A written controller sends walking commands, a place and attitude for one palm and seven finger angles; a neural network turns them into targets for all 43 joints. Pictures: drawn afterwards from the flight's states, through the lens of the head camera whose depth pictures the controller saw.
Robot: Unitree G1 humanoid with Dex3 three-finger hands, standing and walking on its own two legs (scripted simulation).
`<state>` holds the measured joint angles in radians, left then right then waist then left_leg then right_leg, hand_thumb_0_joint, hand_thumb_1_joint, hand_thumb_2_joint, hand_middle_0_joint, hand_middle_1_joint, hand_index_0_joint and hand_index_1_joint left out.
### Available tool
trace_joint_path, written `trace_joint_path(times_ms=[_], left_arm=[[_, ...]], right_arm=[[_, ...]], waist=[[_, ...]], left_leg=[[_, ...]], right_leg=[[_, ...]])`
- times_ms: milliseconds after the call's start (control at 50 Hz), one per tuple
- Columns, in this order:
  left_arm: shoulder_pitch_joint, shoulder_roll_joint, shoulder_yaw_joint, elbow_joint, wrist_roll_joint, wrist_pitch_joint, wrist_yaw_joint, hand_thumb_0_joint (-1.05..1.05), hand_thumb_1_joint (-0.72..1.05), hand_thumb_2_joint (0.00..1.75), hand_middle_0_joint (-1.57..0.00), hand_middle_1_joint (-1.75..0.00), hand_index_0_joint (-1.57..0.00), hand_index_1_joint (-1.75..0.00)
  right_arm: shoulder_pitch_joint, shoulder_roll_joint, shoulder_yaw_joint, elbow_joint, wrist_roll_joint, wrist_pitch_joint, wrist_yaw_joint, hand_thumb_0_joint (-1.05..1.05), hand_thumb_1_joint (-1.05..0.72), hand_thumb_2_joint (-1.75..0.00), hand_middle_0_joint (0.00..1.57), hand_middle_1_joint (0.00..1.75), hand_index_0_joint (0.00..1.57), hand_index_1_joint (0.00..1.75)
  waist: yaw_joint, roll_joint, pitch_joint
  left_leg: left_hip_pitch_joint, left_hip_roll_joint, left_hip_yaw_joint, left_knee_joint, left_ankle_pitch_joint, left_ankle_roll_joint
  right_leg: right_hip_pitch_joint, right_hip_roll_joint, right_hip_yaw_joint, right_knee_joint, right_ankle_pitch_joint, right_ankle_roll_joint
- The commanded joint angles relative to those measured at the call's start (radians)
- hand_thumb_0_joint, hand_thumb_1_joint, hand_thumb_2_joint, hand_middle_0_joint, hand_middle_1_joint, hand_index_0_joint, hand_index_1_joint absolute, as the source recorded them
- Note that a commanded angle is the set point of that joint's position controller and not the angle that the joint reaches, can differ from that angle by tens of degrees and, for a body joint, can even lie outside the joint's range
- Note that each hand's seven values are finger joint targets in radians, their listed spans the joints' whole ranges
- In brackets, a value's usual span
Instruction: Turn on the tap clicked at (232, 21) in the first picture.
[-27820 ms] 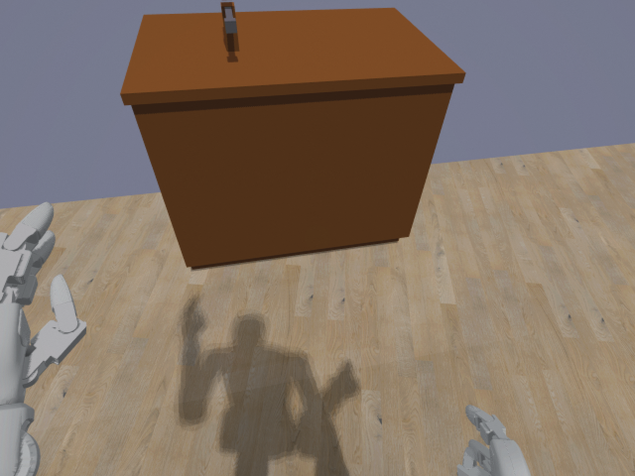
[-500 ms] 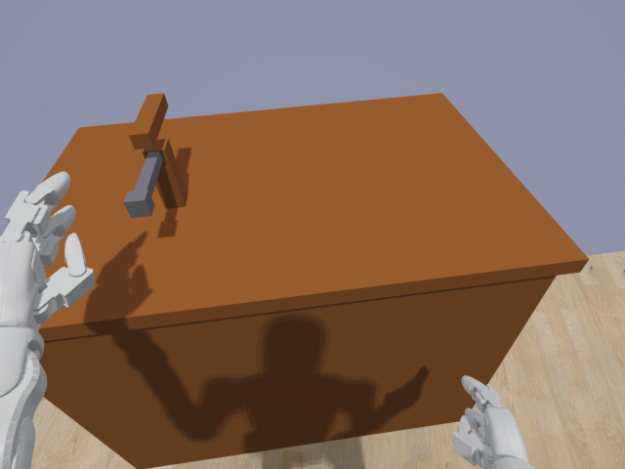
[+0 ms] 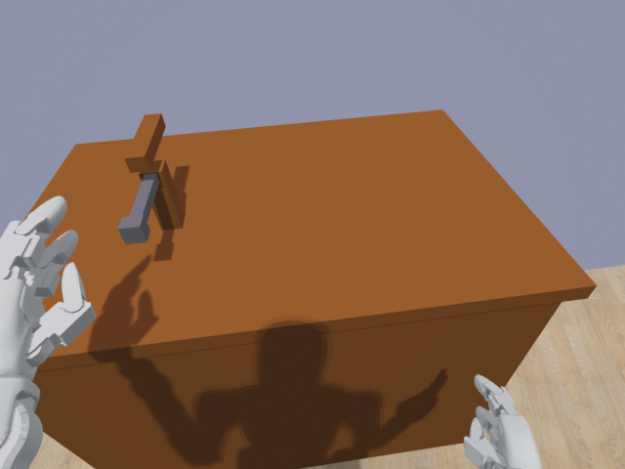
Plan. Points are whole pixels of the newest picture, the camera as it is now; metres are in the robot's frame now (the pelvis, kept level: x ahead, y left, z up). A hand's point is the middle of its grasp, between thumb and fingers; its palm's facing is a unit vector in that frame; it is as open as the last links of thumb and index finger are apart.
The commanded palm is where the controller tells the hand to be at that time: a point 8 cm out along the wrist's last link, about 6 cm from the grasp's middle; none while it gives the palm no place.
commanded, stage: turn the palm inward beside the body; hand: left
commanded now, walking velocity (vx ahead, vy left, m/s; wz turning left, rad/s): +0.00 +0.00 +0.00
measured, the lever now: (134, 229) +0.35 +0.29 +0.15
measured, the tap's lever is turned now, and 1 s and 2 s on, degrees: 0 0 0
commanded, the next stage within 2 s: reach beside the lever's end, fingers flat in 1.08 s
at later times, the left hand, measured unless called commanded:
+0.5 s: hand (74, 329) +0.17 +0.23 +0.20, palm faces +0.44 -0.88 -0.17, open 7.4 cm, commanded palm +0.11 +0.27 +0.22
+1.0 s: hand (82, 317) +0.18 +0.23 +0.21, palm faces +0.43 -0.89 -0.13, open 7.4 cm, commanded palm +0.12 +0.27 +0.22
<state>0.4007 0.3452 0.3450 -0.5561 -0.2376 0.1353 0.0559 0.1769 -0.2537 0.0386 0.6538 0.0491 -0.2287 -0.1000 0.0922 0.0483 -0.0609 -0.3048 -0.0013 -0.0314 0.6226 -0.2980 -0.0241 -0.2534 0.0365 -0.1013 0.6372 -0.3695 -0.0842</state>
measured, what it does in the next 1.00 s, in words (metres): stands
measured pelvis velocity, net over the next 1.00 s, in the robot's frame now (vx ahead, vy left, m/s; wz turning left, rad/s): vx -0.01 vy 0.00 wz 0.01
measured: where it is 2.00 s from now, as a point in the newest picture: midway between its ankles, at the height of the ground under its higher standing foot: outside the picture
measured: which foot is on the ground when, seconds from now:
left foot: down 0.00-1.00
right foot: down 0.00-1.00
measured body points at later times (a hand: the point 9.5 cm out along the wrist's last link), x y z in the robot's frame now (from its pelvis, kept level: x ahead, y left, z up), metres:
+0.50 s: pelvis -0.02 +0.00 +0.00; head -0.06 -0.03 +0.45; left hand +0.14 +0.28 +0.21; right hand +0.21 -0.20 -0.06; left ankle +0.02 +0.14 -0.72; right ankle -0.01 -0.06 -0.72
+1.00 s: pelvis -0.01 +0.00 +0.00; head -0.05 -0.03 +0.45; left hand +0.15 +0.28 +0.22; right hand +0.22 -0.20 -0.05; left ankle +0.02 +0.14 -0.72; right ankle -0.01 -0.06 -0.72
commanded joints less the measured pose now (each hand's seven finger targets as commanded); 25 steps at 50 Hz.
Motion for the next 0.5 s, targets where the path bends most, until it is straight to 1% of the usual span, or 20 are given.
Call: trace_joint_path(times_ms=[0, 20, 60, 80, 100, 120, 140, 160, 180, 220, 260, 280, 300, 340, 360, 380, 420, 440, 460, 480], left_arm=[[-0.131, 0.169, 0.108, -0.211, -0.001, -0.013, 0.037, 0.00, 0.90, 0.90, -0.20, -0.30, -0.20, -0.30], [-0.144, 0.169, 0.101, -0.217, -0.002, -0.001, 0.037, 0.00, 0.90, 0.90, -0.20, -0.30, -0.20, -0.30], [-0.158, 0.167, 0.093, -0.232, 0.005, 0.021, 0.043, 0.00, 0.90, 0.90, -0.20, -0.30, -0.20, -0.30], [-0.161, 0.149, 0.078, -0.228, 0.001, 0.034, 0.045, 0.00, 0.90, 0.90, -0.20, -0.30, -0.20, -0.30], [-0.164, 0.153, 0.074, -0.233, 0.000, 0.041, 0.044, 0.00, 0.90, 0.90, -0.20, -0.30, -0.20, -0.30], [-0.170, 0.158, 0.072, -0.250, 0.000, 0.049, 0.045, 0.00, 0.90, 0.90, -0.20, -0.30, -0.20, -0.30], [-0.178, 0.156, 0.067, -0.253, -0.002, 0.058, 0.046, 0.00, 0.90, 0.90, -0.20, -0.30, -0.20, -0.30], [-0.181, 0.161, 0.078, -0.245, -0.001, 0.068, 0.053, 0.00, 0.90, 0.90, -0.20, -0.30, -0.20, -0.30], [-0.189, 0.141, 0.056, -0.245, -0.003, 0.077, 0.054, 0.00, 0.90, 0.90, -0.20, -0.30, -0.20, -0.30], [-0.187, 0.151, 0.064, -0.256, -0.011, 0.092, 0.061, 0.00, 0.90, 0.90, -0.20, -0.30, -0.20, -0.30], [-0.191, 0.158, 0.072, -0.268, -0.008, 0.106, 0.073, 0.00, 0.90, 0.90, -0.20, -0.30, -0.20, -0.30], [-0.197, 0.135, 0.048, -0.278, -0.009, 0.111, 0.077, 0.00, 0.90, 0.90, -0.20, -0.30, -0.20, -0.30], [-0.193, 0.140, 0.053, -0.274, -0.014, 0.119, 0.079, 0.00, 0.90, 0.90, -0.20, -0.30, -0.20, -0.30], [-0.198, 0.138, 0.051, -0.281, -0.023, 0.130, 0.080, 0.00, 0.90, 0.90, -0.20, -0.30, -0.20, -0.30], [-0.198, 0.144, 0.054, -0.280, -0.018, 0.137, 0.084, 0.00, 0.90, 0.90, -0.20, -0.30, -0.20, -0.30], [-0.204, 0.128, 0.042, -0.295, -0.025, 0.142, 0.086, 0.00, 0.90, 0.90, -0.20, -0.30, -0.20, -0.30], [-0.196, 0.128, 0.040, -0.308, -0.029, 0.153, 0.088, 0.00, 0.90, 0.90, -0.20, -0.30, -0.20, -0.30], [-0.198, 0.130, 0.038, -0.324, -0.027, 0.158, 0.090, 0.00, 0.90, 0.90, -0.20, -0.30, -0.20, -0.30], [-0.191, 0.140, 0.048, -0.335, -0.022, 0.164, 0.095, 0.00, 0.90, 0.90, -0.20, -0.30, -0.20, -0.30], [-0.188, 0.124, 0.039, -0.339, -0.024, 0.169, 0.098, 0.00, 0.90, 0.90, -0.20, -0.30, -0.20, -0.30]], right_arm=[[-0.167, -0.089, -0.021, -0.167, 0.006, -0.055, -0.012, 0.00, -0.90, -0.90, 0.20, 0.30, 0.20, 0.30], [-0.178, -0.089, -0.017, -0.168, 0.006, -0.053, -0.013, 0.00, -0.90, -0.90, 0.20, 0.30, 0.20, 0.30], [-0.206, -0.081, -0.008, -0.163, 0.012, -0.050, -0.014, 0.00, -0.90, -0.90, 0.20, 0.30, 0.20, 0.30], [-0.199, -0.079, -0.007, -0.167, 0.010, -0.048, -0.015, 0.00, -0.90, -0.90, 0.20, 0.30, 0.20, 0.30], [-0.206, -0.082, -0.007, -0.165, 0.011, -0.047, -0.015, 0.00, -0.90, -0.90, 0.20, 0.30, 0.20, 0.30], [-0.212, -0.082, -0.005, -0.167, 0.009, -0.046, -0.015, 0.00, -0.90, -0.90, 0.20, 0.30, 0.20, 0.30], [-0.217, -0.081, -0.001, -0.165, 0.009, -0.046, -0.016, 0.00, -0.90, -0.90, 0.20, 0.30, 0.20, 0.30], [-0.238, -0.076, 0.004, -0.159, 0.013, -0.046, -0.017, 0.00, -0.90, -0.90, 0.20, 0.30, 0.20, 0.30], [-0.236, -0.075, 0.002, -0.158, 0.014, -0.043, -0.018, 0.00, -0.90, -0.90, 0.20, 0.30, 0.20, 0.30], [-0.249, -0.077, 0.003, -0.160, 0.012, -0.044, -0.020, 0.00, -0.90, -0.90, 0.20, 0.30, 0.20, 0.30], [-0.270, -0.073, 0.007, -0.151, 0.015, -0.041, -0.019, 0.00, -0.90, -0.90, 0.20, 0.30, 0.20, 0.30], [-0.265, -0.072, 0.006, -0.156, 0.016, -0.040, -0.017, 0.00, -0.90, -0.90, 0.20, 0.30, 0.20, 0.30], [-0.271, -0.074, 0.005, -0.155, 0.015, -0.041, -0.018, 0.00, -0.90, -0.90, 0.20, 0.30, 0.20, 0.30], [-0.279, -0.077, 0.005, -0.154, 0.015, -0.043, -0.020, 0.00, -0.90, -0.90, 0.20, 0.30, 0.20, 0.30], [-0.294, -0.074, 0.007, -0.144, 0.019, -0.042, -0.018, 0.00, -0.90, -0.90, 0.20, 0.30, 0.20, 0.30], [-0.292, -0.075, 0.004, -0.153, 0.017, -0.043, -0.021, 0.00, -0.90, -0.90, 0.20, 0.30, 0.20, 0.30], [-0.290, -0.080, 0.002, -0.151, 0.015, -0.044, -0.020, 0.00, -0.90, -0.90, 0.20, 0.30, 0.20, 0.30], [-0.291, -0.080, 0.003, -0.151, 0.016, -0.045, -0.019, 0.00, -0.90, -0.90, 0.20, 0.30, 0.20, 0.30], [-0.297, -0.079, 0.006, -0.147, 0.018, -0.045, -0.018, 0.00, -0.90, -0.90, 0.20, 0.30, 0.20, 0.30], [-0.290, -0.082, 0.004, -0.154, 0.016, -0.045, -0.018, 0.00, -0.90, -0.90, 0.20, 0.30, 0.20, 0.30]], waist=[[0.009, -0.009, -0.075], [0.008, -0.023, -0.070], [0.010, 0.024, -0.061], [0.006, 0.013, -0.049], [0.006, 0.001, -0.047], [0.008, 0.008, -0.058], [0.007, -0.005, -0.047], [0.010, 0.000, -0.024], [0.005, 0.016, -0.022], [0.008, -0.014, -0.018], [0.012, 0.021, -0.007], [0.008, 0.019, -0.003], [0.010, 0.020, 0.005], [0.009, -0.011, 0.014], [0.012, 0.005, 0.025], [0.009, 0.000, 0.019], [0.011, -0.011, 0.006], [0.013, 0.019, 0.005], [0.017, 0.032, 0.009], [0.013, 0.023, -0.002]], left_leg=[[0.085, 0.014, -0.007, -0.073, 0.197, 0.055], [0.084, 0.013, -0.009, -0.077, 0.184, 0.057], [0.102, 0.010, -0.006, -0.082, 0.164, 0.056], [0.098, 0.013, -0.010, -0.086, 0.149, 0.055], [0.098, 0.015, -0.010, -0.087, 0.141, 0.056], [0.103, 0.013, -0.012, -0.091, 0.136, 0.056], [0.101, 0.013, -0.014, -0.093, 0.121, 0.057], [0.102, 0.011, -0.016, -0.096, 0.098, 0.056], [0.101, 0.011, -0.014, -0.097, 0.075, 0.054], [0.094, 0.013, -0.019, -0.095, 0.062, 0.056], [0.100, 0.011, -0.015, -0.091, 0.044, 0.053], [0.094, 0.012, -0.017, -0.092, 0.036, 0.051], [0.091, 0.013, -0.018, -0.089, 0.018, 0.051], [0.083, 0.016, -0.024, -0.083, 0.022, 0.051], [0.086, 0.012, -0.019, -0.079, 0.003, 0.048], [0.086, 0.014, -0.021, -0.075, 0.006, 0.047], [0.092, 0.016, -0.022, -0.073, 0.015, 0.049], [0.095, 0.016, -0.023, -0.076, 0.023, 0.048], [0.097, 0.011, -0.022, -0.082, 0.012, 0.047], [0.103, 0.012, -0.024, -0.086, 0.026, 0.049]], right_leg=[[-0.030, -0.066, 0.053, -0.155, 0.258, 0.076], [-0.030, -0.066, 0.054, -0.162, 0.238, 0.077], [-0.037, -0.066, 0.061, -0.178, 0.196, 0.075], [-0.043, -0.065, 0.061, -0.185, 0.180, 0.075], [-0.038, -0.067, 0.065, -0.193, 0.170, 0.075], [-0.034, -0.067, 0.064, -0.195, 0.158, 0.076], [-0.038, -0.068, 0.065, -0.202, 0.135, 0.077], [-0.048, -0.066, 0.071, -0.218, 0.096, 0.077], [-0.053, -0.070, 0.076, -0.226, 0.070, 0.076], [-0.046, -0.075, 0.086, -0.239, 0.044, 0.080], [-0.049, -0.080, 0.095, -0.253, 0.011, 0.077], [-0.055, -0.082, 0.093, -0.252, 0.001, 0.077], [-0.057, -0.085, 0.102, -0.261, -0.024, 0.078], [-0.052, -0.092, 0.116, -0.270, -0.040, 0.080], [-0.061, -0.093, 0.122, -0.286, -0.083, 0.081], [-0.059, -0.098, 0.128, -0.285, -0.084, 0.080], [-0.054, -0.099, 0.122, -0.281, -0.072, 0.082], [-0.051, -0.098, 0.115, -0.272, -0.052, 0.079], [-0.051, -0.093, 0.106, -0.270, -0.060, 0.078], [-0.047, -0.089, 0.096, -0.260, -0.029, 0.077]])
